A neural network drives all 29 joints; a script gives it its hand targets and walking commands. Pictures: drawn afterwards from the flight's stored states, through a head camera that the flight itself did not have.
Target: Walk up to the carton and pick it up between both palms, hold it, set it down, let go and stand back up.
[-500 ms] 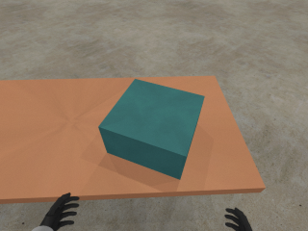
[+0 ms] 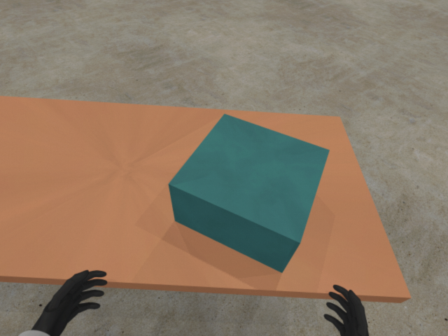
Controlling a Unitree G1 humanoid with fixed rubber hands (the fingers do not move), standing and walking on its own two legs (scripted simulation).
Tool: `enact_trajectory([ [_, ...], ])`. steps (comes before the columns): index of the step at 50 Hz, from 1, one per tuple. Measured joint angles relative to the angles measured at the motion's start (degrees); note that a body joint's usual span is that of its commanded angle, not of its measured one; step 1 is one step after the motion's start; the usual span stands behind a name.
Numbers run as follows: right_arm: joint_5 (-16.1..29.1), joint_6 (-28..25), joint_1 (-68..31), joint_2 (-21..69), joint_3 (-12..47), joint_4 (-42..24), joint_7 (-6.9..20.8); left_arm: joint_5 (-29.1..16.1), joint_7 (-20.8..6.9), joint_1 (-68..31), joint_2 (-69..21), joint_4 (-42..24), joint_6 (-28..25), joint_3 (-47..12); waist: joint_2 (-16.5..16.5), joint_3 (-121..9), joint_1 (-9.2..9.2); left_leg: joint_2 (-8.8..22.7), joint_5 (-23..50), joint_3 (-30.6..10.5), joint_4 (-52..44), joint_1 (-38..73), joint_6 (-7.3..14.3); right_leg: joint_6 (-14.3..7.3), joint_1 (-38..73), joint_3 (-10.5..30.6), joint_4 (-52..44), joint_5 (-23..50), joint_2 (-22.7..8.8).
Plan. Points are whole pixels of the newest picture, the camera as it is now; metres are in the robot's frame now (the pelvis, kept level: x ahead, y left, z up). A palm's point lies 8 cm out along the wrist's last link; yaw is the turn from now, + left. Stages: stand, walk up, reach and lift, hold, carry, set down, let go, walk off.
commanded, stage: reach and lift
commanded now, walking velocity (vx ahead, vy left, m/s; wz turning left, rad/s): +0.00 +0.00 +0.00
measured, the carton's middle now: (250, 186) +0.44 -0.06 -0.04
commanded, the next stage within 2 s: none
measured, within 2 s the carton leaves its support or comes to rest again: neither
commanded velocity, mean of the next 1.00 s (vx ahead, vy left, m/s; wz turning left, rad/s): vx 0.00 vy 0.00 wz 0.00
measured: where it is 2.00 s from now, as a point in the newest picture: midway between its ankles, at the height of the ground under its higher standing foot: outside the picture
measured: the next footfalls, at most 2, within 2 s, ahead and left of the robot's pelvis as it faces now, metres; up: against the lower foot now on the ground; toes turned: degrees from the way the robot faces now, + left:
none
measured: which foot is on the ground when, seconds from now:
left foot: down 0.00-1.00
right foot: down 0.00-1.00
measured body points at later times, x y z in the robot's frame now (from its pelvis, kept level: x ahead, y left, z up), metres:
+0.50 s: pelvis -0.01 +0.03 -0.01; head +0.00 +0.05 +0.44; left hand +0.17 +0.31 -0.01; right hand +0.14 -0.19 -0.03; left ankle -0.06 +0.07 -0.73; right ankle +0.02 -0.15 -0.73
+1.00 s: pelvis -0.01 +0.00 +0.00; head -0.01 +0.02 +0.45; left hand +0.26 +0.26 +0.02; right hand +0.18 -0.24 +0.01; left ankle -0.06 +0.07 -0.74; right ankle +0.02 -0.16 -0.73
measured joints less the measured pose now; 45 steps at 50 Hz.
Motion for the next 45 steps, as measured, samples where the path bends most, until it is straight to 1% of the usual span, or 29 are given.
enact_trajectory([
  [13, 1.3, -5.74, 5.35, -0.24, 1.59, -5.77, -2.17, -4.85, -1.47, 3.49, 2.85, -4.87, -4.3, -0.34, 0.81, 0.25, 0.73, -0.31, -1.41, -0.49, 3.14, -2.17, 0.8, -1.45, -0.76, -0.35, 0.44, -0.21, -0.24],
  [17, 1.5, -6.34, 6.54, 0.03, 1.89, -7.47, -2.66, -6.52, -1.65, 3.57, 4.03, -5.41, -5.2, -0.79, 0.81, 0.2, 0.8, -0.45, -1.97, -0.71, 4.64, -3.13, 1.11, -1.98, -1.5, -0.51, 1.6, -0.68, -0.38],
  [20, 1.58, -5.9, 6.06, 0.28, 1.69, -8.02, -2.84, -7.85, -1.37, 3.1, 5.11, -5.63, -5.19, -1.66, 0.84, 0.02, 0.51, -0.6, -2.41, -0.9, 5.81, -3.86, 1.35, -2.39, -2.11, -0.64, 2.65, -1.12, -0.53],
  [23, 1.58, -4.58, 3.86, 0.21, 1.02, -7.38, -2.85, -9.19, -0.58, 1.91, 6.08, -5.75, -4.18, -3.27, 0.9, -0.35, -0.34, -0.87, -2.59, -1.17, 6.48, -4.26, 1.45, -2.44, -2.37, -0.32, 3.26, -1.38, -0.58],
  [27, 1.7, -1.43, -0.95, -0.94, -0.15, -5.69, -2.69, -10.7, 1.04, -1.53, 6.4, -5.46, -1.45, -5.86, 0.84, -1.13, -1.87, -1.69, -2.04, -1.49, 5.76, -3.74, 1.34, -1.8, -1.76, 1.34, 2.75, -1.29, -0.62],
  [30, 2.0, 1.02, -4.3, -2.57, -0.55, -5.8, -2.58, -11.17, 1.88, -4.65, 5.52, -4.99, 0.63, -6.68, 0.94, -1.63, -2.24, -2.19, -1.19, -0.99, 4.03, -2.38, 1.25, -1.25, -0.75, 2.48, 1.52, -0.53, -0.83],
  [34, 2.63, 3.89, -7.24, -4.43, -0.43, -7.16, -2.84, -10.32, 1.69, -8.67, 4.21, -3.64, 2.79, -5.91, 1.12, -1.79, -2.04, -2.28, -0.14, -0.11, 1.64, -0.2, 1.3, -0.93, 0.94, 3.41, -0.38, 0.41, -0.82],
  [41, 3.83, 10.42, -8.6, -5.83, 0.31, -10.79, -3.48, -8.12, 0.68, -14.36, 3.27, -1.29, 6.08, -3.71, 0.55, -0.56, -1.88, -1.88, 1.12, -0.13, -0.78, 1.84, 1.74, -1.34, 2.68, 3.39, -2.15, 1.34, -0.35],
  [45, 3.0, 12.31, -7.8, -5.26, -0.47, -12.45, -3.28, -6.56, 0.78, -14.82, 2.85, 0.09, 5.91, -2.94, -0.16, -0.33, -3.32, -1.62, 1.48, -1.03, -1.32, 1.88, 1.59, -0.65, 3.02, 2.52, -2.7, 1.53, -0.2],
])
